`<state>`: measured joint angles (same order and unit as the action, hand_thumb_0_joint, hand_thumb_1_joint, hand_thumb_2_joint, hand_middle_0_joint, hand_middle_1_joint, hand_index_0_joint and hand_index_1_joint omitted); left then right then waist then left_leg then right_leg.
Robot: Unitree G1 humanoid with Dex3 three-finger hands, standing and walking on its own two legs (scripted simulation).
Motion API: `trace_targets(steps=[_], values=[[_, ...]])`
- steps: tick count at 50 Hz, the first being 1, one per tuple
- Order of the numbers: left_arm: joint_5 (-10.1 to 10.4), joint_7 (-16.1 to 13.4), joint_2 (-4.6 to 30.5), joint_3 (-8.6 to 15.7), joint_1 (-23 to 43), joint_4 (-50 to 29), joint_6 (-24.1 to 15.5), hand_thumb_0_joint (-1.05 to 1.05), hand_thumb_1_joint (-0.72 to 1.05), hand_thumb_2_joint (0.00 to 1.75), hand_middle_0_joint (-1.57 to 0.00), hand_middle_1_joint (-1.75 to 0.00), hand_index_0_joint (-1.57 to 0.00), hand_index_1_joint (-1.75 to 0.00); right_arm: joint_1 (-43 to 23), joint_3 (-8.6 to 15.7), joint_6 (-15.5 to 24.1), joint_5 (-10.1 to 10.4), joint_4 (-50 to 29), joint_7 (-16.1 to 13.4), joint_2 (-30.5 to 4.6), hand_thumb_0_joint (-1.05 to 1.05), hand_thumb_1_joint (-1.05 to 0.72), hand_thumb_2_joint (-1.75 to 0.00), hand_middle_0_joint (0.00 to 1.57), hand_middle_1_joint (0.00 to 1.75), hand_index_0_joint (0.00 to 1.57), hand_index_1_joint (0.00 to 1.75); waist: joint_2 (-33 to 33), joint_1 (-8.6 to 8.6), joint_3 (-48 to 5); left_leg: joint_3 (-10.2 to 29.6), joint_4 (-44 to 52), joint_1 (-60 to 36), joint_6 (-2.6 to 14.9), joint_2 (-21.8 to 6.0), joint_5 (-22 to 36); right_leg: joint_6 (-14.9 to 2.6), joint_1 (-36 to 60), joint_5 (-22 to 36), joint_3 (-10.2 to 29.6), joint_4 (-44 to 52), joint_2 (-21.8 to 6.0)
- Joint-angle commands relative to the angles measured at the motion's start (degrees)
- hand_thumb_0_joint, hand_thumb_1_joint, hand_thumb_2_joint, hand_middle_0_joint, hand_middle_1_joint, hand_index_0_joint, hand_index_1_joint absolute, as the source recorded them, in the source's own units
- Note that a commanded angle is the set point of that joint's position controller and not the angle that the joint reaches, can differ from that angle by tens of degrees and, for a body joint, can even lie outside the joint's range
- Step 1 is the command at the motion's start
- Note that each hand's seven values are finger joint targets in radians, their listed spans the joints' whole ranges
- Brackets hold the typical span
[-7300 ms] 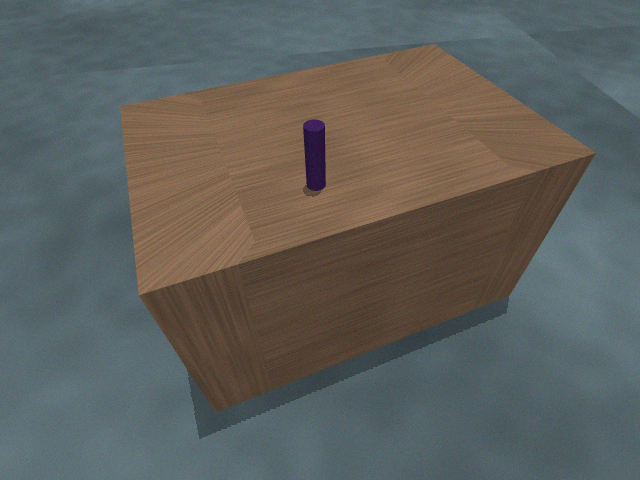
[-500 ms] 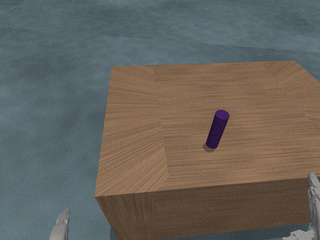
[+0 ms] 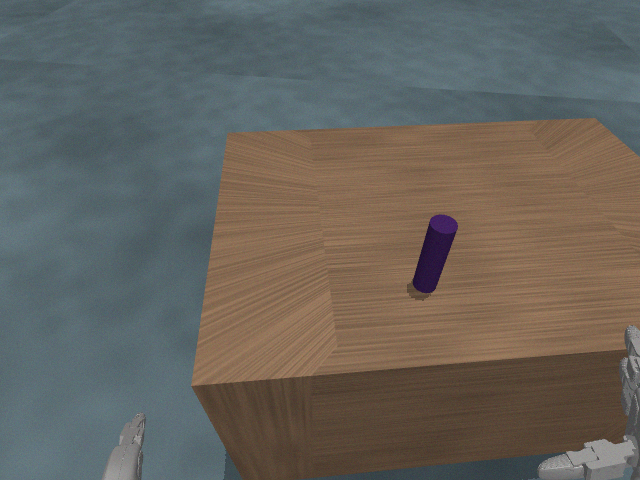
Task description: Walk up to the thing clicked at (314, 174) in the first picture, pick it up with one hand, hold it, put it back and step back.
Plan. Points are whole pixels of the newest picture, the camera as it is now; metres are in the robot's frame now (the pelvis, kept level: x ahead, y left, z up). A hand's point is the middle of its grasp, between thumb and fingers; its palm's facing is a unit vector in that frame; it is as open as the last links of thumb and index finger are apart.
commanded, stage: go down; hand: right
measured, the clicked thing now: (433, 256) +0.50 -0.19 -0.05
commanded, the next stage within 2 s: none
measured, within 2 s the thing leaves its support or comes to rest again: neither
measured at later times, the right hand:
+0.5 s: hand (585, 306) +0.33 -0.33 +0.05, palm faces +0.16 +0.99 -0.04, open 17.6 cm
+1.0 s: hand (591, 280) +0.36 -0.35 +0.06, palm faces +0.11 +0.99 +0.02, open 17.4 cm
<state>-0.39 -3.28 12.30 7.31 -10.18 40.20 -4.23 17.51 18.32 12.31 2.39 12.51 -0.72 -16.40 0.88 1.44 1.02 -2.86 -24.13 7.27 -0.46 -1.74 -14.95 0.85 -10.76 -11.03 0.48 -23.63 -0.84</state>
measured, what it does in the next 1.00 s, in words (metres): stands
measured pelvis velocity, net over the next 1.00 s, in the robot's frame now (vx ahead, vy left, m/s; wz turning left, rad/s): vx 0.00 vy -0.02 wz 0.03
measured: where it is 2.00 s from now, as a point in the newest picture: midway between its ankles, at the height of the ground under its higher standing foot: outside the picture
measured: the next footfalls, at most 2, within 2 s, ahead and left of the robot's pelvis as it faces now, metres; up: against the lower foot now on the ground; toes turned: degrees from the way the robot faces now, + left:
none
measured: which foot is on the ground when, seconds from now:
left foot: down 0.00-1.00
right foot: down 0.00-1.00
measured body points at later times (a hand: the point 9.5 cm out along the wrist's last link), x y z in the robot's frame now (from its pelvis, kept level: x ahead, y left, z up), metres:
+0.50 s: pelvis -0.01 -0.01 -0.01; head +0.03 -0.03 +0.43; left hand +0.13 +0.27 -0.09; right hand +0.31 -0.38 +0.06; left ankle -0.02 +0.12 -0.74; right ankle +0.02 -0.13 -0.74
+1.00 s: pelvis +0.00 -0.02 -0.03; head +0.04 -0.05 +0.42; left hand +0.14 +0.25 -0.09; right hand +0.35 -0.40 +0.06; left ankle -0.02 +0.12 -0.74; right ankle +0.02 -0.13 -0.74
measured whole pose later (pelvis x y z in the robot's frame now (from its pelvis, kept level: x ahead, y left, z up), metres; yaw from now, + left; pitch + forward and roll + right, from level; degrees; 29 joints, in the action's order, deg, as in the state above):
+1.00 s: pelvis +0.00 -0.02 -0.03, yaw +1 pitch +10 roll +2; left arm 1.2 -7.4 13.5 -1.1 -11.9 36.2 -10.5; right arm -26.0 31.8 18.5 15.9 57.9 32.3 -38.1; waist -2.0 -4.2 -5.6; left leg -2.1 -39.4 28.8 -1.5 -0.7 -20.3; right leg -0.3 -34.2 -19.2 0.4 -43.5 -2.2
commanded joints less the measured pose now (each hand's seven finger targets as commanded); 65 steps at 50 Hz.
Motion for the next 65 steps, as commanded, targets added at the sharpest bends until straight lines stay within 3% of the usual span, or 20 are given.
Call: trace_targets(steps=[1,2,3,7,11,13,18,22,24,26,28,30,33,35,42,43,46,48,50,65], values=[[0.70,-1.54,8.92,1.11,5.97,-7.77,-3.78,0.00,-0.54,0.03,-0.06,-0.04,-0.05,-0.05,-19.64,8.00,5.38,3.11,-5.43,2.97,-16.69,0.00,0.53,-0.04,0.05,0.05,0.05,0.05,-0.85,-2.69,-5.32,0.61,4.09,5.56,0.24,1.27,6.57,-2.30,3.55,2.95,-1.04,1.88,1.47],[0.98,-1.75,7.40,-0.38,5.92,-6.15,-3.81,0.00,-0.54,0.03,-0.06,-0.04,-0.05,-0.05,-21.63,7.95,5.51,3.83,-3.44,4.57,-17.16,0.00,0.54,-0.04,0.05,0.05,0.05,0.05,0.28,-2.44,-5.39,1.35,4.02,6.26,0.17,0.80,6.48,-2.27,3.27,2.89,-1.08,1.42,1.72],[1.20,-2.39,9.13,1.30,6.65,-5.94,-4.02,0.00,-0.54,0.03,-0.06,-0.04,-0.05,-0.04,-24.87,9.02,5.92,4.84,-1.71,6.08,-19.40,0.00,0.54,-0.04,0.05,0.05,0.05,0.05,0.30,-2.92,-5.22,1.88,4.14,7.14,0.03,0.49,5.39,-2.30,2.69,2.01,-0.90,1.04,1.75],[1.90,-3.04,6.48,-3.90,6.31,-6.22,-4.59,0.00,-0.54,0.03,-0.05,-0.04,-0.05,-0.04,-31.05,10.25,5.91,7.33,7.14,12.49,-23.05,0.00,0.54,-0.03,0.05,0.05,0.06,0.05,3.05,-2.40,-9.52,1.61,1.61,6.08,0.27,0.63,9.42,-2.20,2.10,5.00,-0.43,-0.02,1.53],[2.01,-3.76,10.52,-1.93,5.35,-5.86,-4.75,0.00,-0.53,0.02,-0.05,-0.05,-0.06,-0.04,-34.91,11.61,5.74,10.29,16.35,18.57,-26.52,0.00,0.59,-0.03,0.04,0.05,0.05,0.05,2.61,-2.87,-10.35,1.04,-0.67,8.58,0.47,1.14,8.42,-2.07,-0.46,4.28,-0.20,-1.53,1.03],[1.96,-4.13,13.17,0.26,5.57,-8.19,-5.15,0.00,-0.53,0.02,-0.05,-0.05,-0.06,-0.04,-38.54,13.15,6.46,11.71,18.95,20.57,-28.92,0.00,0.59,-0.03,0.04,0.05,0.05,0.05,1.14,-3.16,-12.05,0.96,-1.17,9.15,0.60,1.44,8.12,-2.08,-1.13,4.03,0.03,-2.29,0.77],[2.01,-4.10,9.47,-3.89,6.48,-10.00,-6.31,0.00,-0.54,0.03,-0.05,-0.05,-0.06,-0.04,-45.18,14.51,8.91,13.53,24.51,24.56,-32.54,0.00,0.59,-0.03,0.04,0.05,0.05,0.05,1.91,-1.67,-15.54,1.33,-3.48,9.10,0.79,1.46,9.39,-2.06,-3.83,5.37,0.29,-5.34,0.91],[1.72,-4.52,10.00,-4.29,5.76,-9.05,-6.92,0.00,-0.53,0.03,-0.05,-0.05,-0.06,-0.05,-50.92,14.33,10.39,14.51,25.88,27.28,-33.96,0.00,0.60,-0.03,0.04,0.05,0.05,0.05,5.12,-2.86,-18.06,1.72,-5.84,12.75,1.14,1.76,8.69,-1.80,-4.27,5.32,0.35,-7.87,0.38],[1.65,-5.13,12.16,-2.30,4.54,-6.21,-7.15,0.00,-0.53,0.03,-0.05,-0.06,-0.06,-0.05,-51.51,15.24,10.55,14.56,28.07,28.30,-36.69,0.00,0.55,-0.04,0.05,0.05,0.05,0.05,6.31,-3.29,-19.33,1.71,-7.30,14.56,1.17,1.76,9.29,-1.68,-3.97,6.60,0.55,-9.15,0.14],[1.50,-5.08,11.67,-4.03,5.73,-7.99,-7.64,0.00,-0.53,0.03,-0.05,-0.06,-0.06,-0.05,-55.43,16.33,11.20,15.25,25.28,29.26,-38.88,0.00,0.55,-0.04,0.05,0.05,0.05,0.05,7.64,-2.93,-22.45,1.31,-7.88,14.90,1.27,2.20,9.00,-1.45,-3.00,7.97,1.05,-10.03,-0.38],[1.57,-5.20,10.13,-4.86,4.39,-6.80,-7.91,0.00,-0.54,0.03,-0.06,-0.06,-0.06,-0.05,-52.44,15.47,10.83,15.79,31.34,30.48,-36.25,0.00,0.53,-0.04,0.05,0.05,0.05,0.05,5.21,-3.73,-21.40,1.20,-8.66,15.93,1.07,2.36,10.08,-1.61,-4.78,9.20,1.12,-11.46,-0.47],[1.73,-5.43,10.36,-5.82,4.40,-8.57,-8.14,0.00,-0.54,0.04,-0.06,-0.06,-0.06,-0.05,-54.43,16.07,10.99,15.89,30.18,31.18,-38.29,0.00,0.51,-0.03,0.06,0.04,0.05,0.04,5.82,-3.57,-23.38,1.23,-9.08,14.88,0.93,2.21,11.65,-1.66,-4.21,11.23,1.04,-12.08,-0.41],[1.64,-5.76,13.44,-2.94,2.36,-8.52,-8.26,0.00,-0.54,0.04,-0.06,-0.06,-0.06,-0.06,-54.59,15.72,10.46,15.90,30.84,32.25,-38.63,0.00,0.49,-0.03,0.06,0.04,0.06,0.04,7.35,-4.32,-23.31,0.81,-9.60,17.46,0.96,2.46,11.67,-1.42,-2.27,14.44,1.40,-12.85,-0.88],[1.78,-5.29,11.57,-4.59,2.60,-7.64,-8.41,0.00,-0.54,0.04,-0.06,-0.06,-0.06,-0.06,-54.43,15.47,10.11,16.02,31.11,32.58,-37.48,0.00,0.48,-0.03,0.06,0.04,0.06,0.04,7.21,-4.02,-21.88,0.83,-9.80,18.63,1.02,2.44,10.96,-1.56,-3.72,13.51,1.35,-13.08,-0.79],[1.91,-5.08,12.00,-4.03,0.21,-9.27,-8.89,0.00,-0.54,0.05,-0.05,-0.06,-0.05,-0.06,-59.93,15.98,10.28,16.46,30.87,33.30,-39.52,0.00,0.53,-0.03,0.06,0.04,0.05,0.04,7.63,-5.27,-22.19,0.47,-11.00,20.95,1.23,3.01,8.90,-1.01,-4.27,13.37,2.08,-13.75,-1.51],[1.86,-4.85,10.99,-5.21,1.01,-9.50,-8.96,0.00,-0.54,0.04,-0.05,-0.06,-0.05,-0.06,-61.04,16.12,10.41,16.06,30.35,33.34,-40.67,0.00,0.51,-0.02,0.06,0.04,0.06,0.04,9.25,-5.08,-22.58,0.69,-11.04,21.39,1.31,2.81,8.49,-1.03,-4.48,12.83,1.91,-14.28,-1.36],[1.63,-5.05,13.22,-3.07,0.45,-10.93,-9.23,0.00,-0.54,0.05,-0.05,-0.06,-0.05,-0.06,-61.96,16.38,9.73,15.18,32.76,33.23,-41.84,0.00,0.50,-0.02,0.07,0.04,0.06,0.04,8.92,-5.90,-22.28,0.76,-11.48,22.26,1.40,2.86,6.18,-1.19,-6.32,8.04,1.85,-13.84,-1.38],[1.67,-4.55,10.37,-5.92,0.83,-11.33,-9.31,0.00,-0.54,0.04,-0.05,-0.06,-0.06,-0.05,-63.33,16.10,9.50,15.04,33.58,33.12,-41.39,0.00,0.51,-0.02,0.07,0.04,0.06,0.04,7.98,-5.46,-21.06,0.97,-11.40,21.97,1.33,2.68,5.43,-1.54,-8.94,3.49,1.51,-13.79,-0.93],[1.74,-4.61,11.23,-5.24,0.90,-13.07,-9.63,0.00,-0.53,0.04,-0.05,-0.06,-0.05,-0.05,-64.50,16.66,9.42,15.10,34.79,33.32,-42.76,0.00,0.53,-0.03,0.06,0.04,0.06,0.04,8.27,-6.14,-22.04,1.23,-11.32,22.34,1.26,2.63,4.87,-1.60,-8.93,1.83,1.41,-14.44,-0.92],[1.42,-4.19,12.07,-6.40,-0.14,-17.81,-9.51,0.00,-0.55,0.06,-0.05,-0.05,-0.05,-0.06,-68.43,18.55,8.66,13.27,38.55,34.09,-48.53,0.00,0.52,-0.02,0.07,0.04,0.06,0.04,9.68,-6.08,-28.60,1.13,-15.20,24.63,1.50,3.13,8.85,-1.50,-8.55,11.83,1.96,-19.54,-1.11]])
